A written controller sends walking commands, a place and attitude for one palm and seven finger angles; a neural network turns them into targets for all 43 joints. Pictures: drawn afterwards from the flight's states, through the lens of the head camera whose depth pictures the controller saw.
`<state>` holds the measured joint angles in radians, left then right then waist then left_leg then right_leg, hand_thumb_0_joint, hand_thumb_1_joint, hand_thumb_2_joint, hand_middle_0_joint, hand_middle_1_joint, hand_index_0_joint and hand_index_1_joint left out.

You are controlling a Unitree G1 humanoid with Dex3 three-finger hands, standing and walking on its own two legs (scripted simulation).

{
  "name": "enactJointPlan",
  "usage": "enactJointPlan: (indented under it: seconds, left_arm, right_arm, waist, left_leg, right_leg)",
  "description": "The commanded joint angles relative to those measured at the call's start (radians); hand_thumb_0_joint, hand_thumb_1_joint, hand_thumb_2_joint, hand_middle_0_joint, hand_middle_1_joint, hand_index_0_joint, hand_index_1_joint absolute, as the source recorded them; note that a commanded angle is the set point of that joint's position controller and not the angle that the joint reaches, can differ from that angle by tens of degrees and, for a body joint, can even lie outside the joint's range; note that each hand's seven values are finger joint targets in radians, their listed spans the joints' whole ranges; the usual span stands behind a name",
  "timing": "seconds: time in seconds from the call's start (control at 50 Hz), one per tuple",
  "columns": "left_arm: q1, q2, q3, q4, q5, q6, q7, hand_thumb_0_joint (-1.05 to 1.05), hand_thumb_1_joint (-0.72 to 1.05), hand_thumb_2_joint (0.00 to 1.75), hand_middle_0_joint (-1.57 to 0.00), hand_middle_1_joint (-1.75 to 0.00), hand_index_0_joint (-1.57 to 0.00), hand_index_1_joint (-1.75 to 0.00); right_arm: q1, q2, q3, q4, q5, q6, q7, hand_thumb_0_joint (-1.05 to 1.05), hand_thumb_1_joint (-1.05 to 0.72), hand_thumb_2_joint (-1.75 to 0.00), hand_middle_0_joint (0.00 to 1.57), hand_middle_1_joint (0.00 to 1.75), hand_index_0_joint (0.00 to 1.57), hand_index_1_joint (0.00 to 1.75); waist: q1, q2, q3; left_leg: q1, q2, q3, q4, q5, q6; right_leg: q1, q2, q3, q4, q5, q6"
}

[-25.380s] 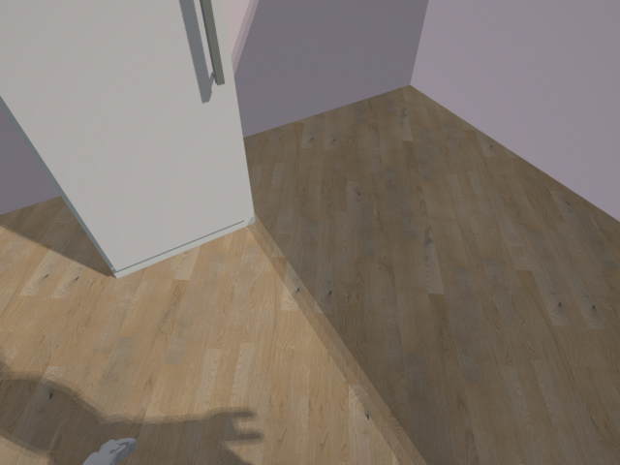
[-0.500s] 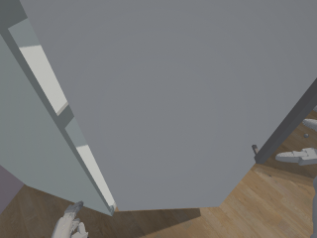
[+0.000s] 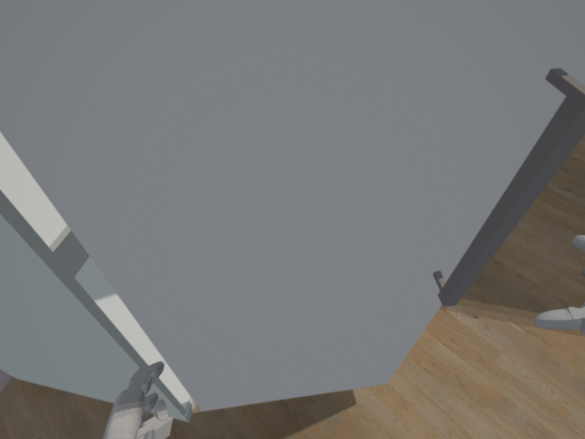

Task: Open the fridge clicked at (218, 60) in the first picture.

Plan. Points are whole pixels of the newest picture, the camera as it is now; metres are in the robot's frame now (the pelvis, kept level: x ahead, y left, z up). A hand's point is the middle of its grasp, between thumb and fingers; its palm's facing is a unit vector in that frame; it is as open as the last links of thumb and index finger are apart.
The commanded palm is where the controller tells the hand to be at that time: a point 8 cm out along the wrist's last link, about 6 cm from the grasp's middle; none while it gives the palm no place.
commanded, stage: slip the hand off the handle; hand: right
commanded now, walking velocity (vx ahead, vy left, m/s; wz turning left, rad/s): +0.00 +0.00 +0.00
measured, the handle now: (489, 216) +0.36 -0.24 +0.15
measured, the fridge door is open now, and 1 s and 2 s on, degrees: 70 70 70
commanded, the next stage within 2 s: draw the hand back to the body in 0.60 s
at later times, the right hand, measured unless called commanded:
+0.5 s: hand out of the picture +0.21 -0.31 +0.12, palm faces +0.41 +0.87 -0.26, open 14.7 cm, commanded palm +0.16 -0.35 +0.13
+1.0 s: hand out of the picture +0.20 -0.29 +0.14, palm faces +0.09 +0.99 -0.14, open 14.7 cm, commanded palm +0.15 -0.34 +0.15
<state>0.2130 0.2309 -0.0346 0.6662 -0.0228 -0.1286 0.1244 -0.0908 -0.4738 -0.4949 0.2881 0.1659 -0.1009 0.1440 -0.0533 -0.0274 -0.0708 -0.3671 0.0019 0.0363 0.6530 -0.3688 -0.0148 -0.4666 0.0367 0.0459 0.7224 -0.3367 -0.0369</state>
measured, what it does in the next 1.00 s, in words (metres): stands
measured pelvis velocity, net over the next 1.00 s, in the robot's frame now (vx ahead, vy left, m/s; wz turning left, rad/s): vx -0.01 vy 0.02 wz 0.00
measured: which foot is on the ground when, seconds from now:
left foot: down 0.00-1.00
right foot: down 0.00-1.00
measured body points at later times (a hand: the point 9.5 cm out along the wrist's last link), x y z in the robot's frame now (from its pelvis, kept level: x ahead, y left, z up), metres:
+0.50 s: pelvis -0.03 +0.02 +0.00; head -0.03 +0.03 +0.45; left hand +0.15 +0.26 -0.08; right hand +0.18 -0.36 +0.14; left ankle -0.02 +0.13 -0.72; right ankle +0.02 -0.09 -0.72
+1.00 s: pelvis -0.01 +0.02 +0.00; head -0.03 +0.03 +0.45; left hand +0.18 +0.26 -0.05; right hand +0.19 -0.34 +0.15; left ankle -0.02 +0.13 -0.72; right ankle +0.02 -0.09 -0.72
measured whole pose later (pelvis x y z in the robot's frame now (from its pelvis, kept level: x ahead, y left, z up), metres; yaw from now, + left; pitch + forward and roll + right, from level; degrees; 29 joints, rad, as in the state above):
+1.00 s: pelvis -0.01 +0.02 +0.00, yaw +0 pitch +0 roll +2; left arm 0.23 0.27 -0.07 0.67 -0.07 -0.34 0.16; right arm 0.22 -0.51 -0.54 0.11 0.42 -0.04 0.53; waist -0.04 -0.05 -0.08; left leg -0.27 -0.03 0.04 0.63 -0.36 0.01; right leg -0.37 0.01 0.06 0.69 -0.33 -0.01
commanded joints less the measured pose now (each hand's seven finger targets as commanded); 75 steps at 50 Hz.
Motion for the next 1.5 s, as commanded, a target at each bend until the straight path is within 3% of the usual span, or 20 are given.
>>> enactJointPlan:
  seconds: [0.0,0.1,0.2,0.32,0.46,0.56,0.7,0.72,0.76,0.86,0.96,1.06,1.12,1.18,1.2,1.22,1.26,1.32,1.38,1.48]
  left_arm:
    - [-0.035,0.157,0.061,-0.144,-0.007,-0.055,0.016,0.00,0.90,0.90,-0.20,-0.30,-0.20,-0.30]
    - [-0.055,0.151,0.056,-0.156,-0.004,-0.065,0.012,0.00,0.90,0.90,-0.20,-0.30,-0.20,-0.30]
    - [-0.074,0.145,0.053,-0.153,-0.007,-0.077,0.014,0.00,0.90,0.90,-0.20,-0.30,-0.20,-0.30]
    - [-0.087,0.151,0.043,-0.152,-0.017,-0.108,0.033,0.00,0.90,0.90,-0.20,-0.30,-0.20,-0.30]
    - [-0.086,0.152,0.047,-0.147,-0.016,-0.149,0.035,0.00,0.90,0.90,-0.20,-0.30,-0.20,-0.30]
    - [-0.091,0.147,0.047,-0.149,-0.020,-0.169,0.036,0.00,0.90,0.90,-0.20,-0.30,-0.20,-0.30]
    - [-0.082,0.154,0.044,-0.119,-0.020,-0.191,0.050,0.00,0.90,0.90,-0.20,-0.30,-0.20,-0.30]
    - [-0.083,0.166,0.036,-0.118,-0.044,-0.206,0.056,0.00,0.90,0.90,-0.20,-0.30,-0.20,-0.30]
    - [-0.091,0.170,0.034,-0.119,-0.045,-0.225,0.073,0.00,0.90,0.90,-0.20,-0.30,-0.20,-0.30]
    - [-0.097,0.170,0.019,-0.139,-0.047,-0.271,0.065,0.00,0.90,0.90,-0.20,-0.30,-0.20,-0.30]
    - [-0.089,0.171,0.017,-0.178,-0.053,-0.275,0.034,0.00,0.90,0.90,-0.20,-0.30,-0.20,-0.30]
    - [-0.091,0.157,0.020,-0.233,-0.056,-0.279,0.001,0.00,0.90,0.90,-0.20,-0.30,-0.20,-0.30]
    - [-0.088,0.160,0.024,-0.229,-0.058,-0.279,0.001,0.00,0.90,0.90,-0.20,-0.30,-0.20,-0.30]
    - [-0.088,0.161,0.019,-0.225,-0.060,-0.291,0.012,0.00,0.90,0.90,-0.20,-0.30,-0.20,-0.30]
    - [-0.099,0.160,0.014,-0.214,-0.057,-0.290,0.016,0.00,0.90,0.90,-0.20,-0.30,-0.20,-0.30]
    - [-0.075,0.160,0.030,-0.192,-0.002,-0.259,-0.003,0.00,0.90,0.90,-0.20,-0.30,-0.20,-0.30]
    - [-0.067,0.148,0.031,-0.195,-0.004,-0.245,-0.015,0.00,0.90,0.90,-0.20,-0.30,-0.20,-0.30]
    - [-0.076,0.140,0.037,-0.180,0.000,-0.204,-0.010,0.00,0.90,0.90,-0.20,-0.30,-0.20,-0.30]
    - [-0.096,0.127,0.034,-0.180,0.003,-0.199,-0.013,0.00,0.90,0.90,-0.20,-0.30,-0.20,-0.30]
    - [-0.114,0.118,0.034,-0.163,0.002,-0.160,-0.015,0.00,0.90,0.90,-0.20,-0.30,-0.20,-0.30]
  right_arm:
    - [-0.166,-0.230,-0.034,-0.232,0.023,-0.058,0.031,0.00,0.55,-0.20,0.25,1.15,0.25,1.15]
    - [-0.072,-0.303,-0.137,-0.309,0.039,-0.102,-0.015,0.00,0.55,-0.20,0.25,1.15,0.25,1.15]
    - [0.022,-0.306,-0.172,-0.313,0.040,-0.109,-0.054,0.00,0.55,-0.20,0.25,1.15,0.25,1.15]
    - [-0.004,-0.248,-0.086,-0.312,0.059,-0.096,-0.007,0.00,0.55,-0.20,0.25,1.15,0.25,1.15]
    - [0.116,-0.286,-0.147,-0.357,0.100,-0.124,0.043,0.00,0.55,-0.20,0.25,1.15,0.25,1.15]
    - [0.189,-0.300,-0.193,-0.380,0.122,-0.119,0.047,0.00,0.55,-0.20,0.25,1.15,0.25,1.15]
    - [0.120,-0.300,-0.172,-0.393,0.119,-0.126,0.061,0.00,0.55,-0.20,0.25,1.15,0.25,1.15]
    - [0.120,-0.247,-0.109,-0.327,0.193,-0.098,0.153,0.00,0.55,-0.20,0.25,1.15,0.25,1.15]
    - [0.061,-0.333,-0.166,-0.374,0.218,-0.081,0.224,0.00,0.55,-0.20,0.25,1.15,0.25,1.15]
    - [0.110,-0.326,-0.156,-0.410,0.263,-0.029,0.341,0.00,0.55,-0.20,0.25,1.15,0.25,1.15]
    - [0.235,-0.352,-0.240,-0.332,0.308,0.037,0.408,0.00,0.55,-0.20,0.25,1.15,0.25,1.15]
    - [0.356,-0.270,-0.229,-0.494,0.331,0.085,0.352,0.00,0.55,-0.20,0.25,1.15,0.25,1.15]
    - [0.369,-0.225,-0.185,-0.540,0.320,0.091,0.313,0.00,0.51,-0.22,0.25,1.13,0.25,1.13]
    - [0.265,-0.213,-0.135,-0.634,0.302,0.088,0.294,0.00,0.41,-0.27,0.25,1.07,0.25,1.07]
    - [0.249,-0.224,-0.132,-0.659,0.284,0.082,0.274,0.00,0.37,-0.29,0.24,1.04,0.24,1.04]
    - [0.184,-0.330,-0.121,-0.728,0.053,0.045,0.043,0.00,0.33,-0.31,0.24,1.02,0.24,1.02]
    - [0.328,-0.118,0.004,-0.668,0.023,0.065,-0.108,0.00,0.26,-0.34,0.24,0.98,0.24,0.98]
    - [0.325,-0.160,-0.013,-0.774,-0.041,0.024,-0.220,0.00,0.15,-0.39,0.24,0.92,0.24,0.92]
    - [0.328,-0.173,-0.022,-0.858,-0.065,-0.012,-0.264,0.00,0.04,-0.44,0.23,0.85,0.23,0.85]
    - [0.357,-0.125,0.004,-0.761,-0.079,-0.017,-0.284,0.00,-0.14,-0.53,0.23,0.75,0.23,0.75]
  waist:
    - [0.011,-0.089,-0.231]
    - [-0.020,-0.058,-0.197]
    - [-0.022,-0.084,-0.133]
    - [0.013,-0.081,-0.081]
    - [-0.008,-0.042,-0.124]
    - [-0.016,-0.057,-0.078]
    - [0.010,-0.056,-0.049]
    - [0.046,-0.067,-0.076]
    - [0.023,-0.081,-0.121]
    - [0.010,-0.106,-0.147]
    - [-0.016,-0.021,-0.086]
    - [-0.039,-0.104,-0.115]
    - [-0.020,-0.066,-0.062]
    - [0.000,-0.116,-0.056]
    - [0.001,-0.097,-0.034]
    - [-0.021,-0.106,0.035]
    - [0.010,-0.049,0.071]
    - [-0.001,-0.134,0.002]
    - [-0.011,-0.136,-0.063]
    - [-0.003,-0.052,0.029]
  left_leg:
    - [-0.027,-0.029,0.026,-0.072,0.228,0.047]
    - [-0.009,-0.033,0.027,-0.078,0.173,0.046]
    - [-0.028,-0.028,0.020,-0.091,0.093,0.043]
    - [-0.067,-0.020,-0.002,-0.121,0.001,0.035]
    - [-0.032,-0.014,-0.014,-0.125,0.037,0.028]
    - [-0.038,-0.009,-0.022,-0.138,0.016,0.026]
    - [-0.069,-0.008,-0.032,-0.135,0.017,0.022]
    - [-0.032,0.000,-0.050,-0.154,0.009,0.020]
    - [0.021,-0.001,-0.054,-0.151,0.072,0.021]
    - [0.066,-0.007,-0.024,-0.135,0.232,0.025]
    - [0.070,-0.017,-0.010,-0.137,0.285,0.022]
    - [0.070,-0.021,0.019,-0.122,0.298,0.035]
    - [0.030,-0.026,0.022,-0.134,0.230,0.034]
    - [0.006,-0.026,0.019,-0.145,0.143,0.034]
    - [-0.002,-0.027,0.018,-0.151,0.121,0.034]
    - [0.024,-0.016,-0.018,-0.208,0.115,0.043]
    - [0.019,0.004,0.002,-0.186,0.081,0.039]
    - [0.075,0.015,-0.013,-0.193,0.058,0.047]
    - [0.121,0.021,-0.012,-0.186,0.088,0.047]
    - [0.116,0.020,-0.005,-0.213,0.087,0.040]
  right_leg:
    - [0.242,-0.035,0.038,-0.114,0.339,0.039]
    - [0.187,-0.033,0.036,-0.138,0.246,0.033]
    - [0.142,-0.030,0.031,-0.158,0.120,0.022]
    - [0.122,-0.024,0.023,-0.164,-0.014,0.006]
    - [0.125,-0.018,0.006,-0.126,0.066,0.001]
    - [0.103,-0.015,0.000,-0.118,0.059,0.002]
    - [0.102,-0.017,0.000,-0.090,0.062,0.000]
    - [0.122,-0.025,0.003,-0.102,0.047,0.001]
    - [0.146,-0.024,0.011,-0.095,0.094,-0.005]
    - [0.225,-0.028,0.028,-0.124,0.205,-0.007]
    - [0.188,-0.029,0.037,-0.143,0.242,0.000]
    - [0.239,-0.032,0.028,-0.153,0.286,0.016]
    - [0.219,-0.039,0.036,-0.157,0.224,0.017]
    - [0.249,-0.042,0.052,-0.183,0.149,0.017]
    - [0.247,-0.043,0.057,-0.185,0.122,0.014]
    - [0.163,-0.035,0.060,-0.203,0.102,0.012]
    - [0.165,-0.052,0.081,-0.245,0.011,0.032]
    - [0.212,-0.055,0.074,-0.271,-0.046,0.024]
    - [0.261,-0.055,0.067,-0.280,0.021,0.020]
    - [0.252,-0.061,0.048,-0.294,0.056,0.017]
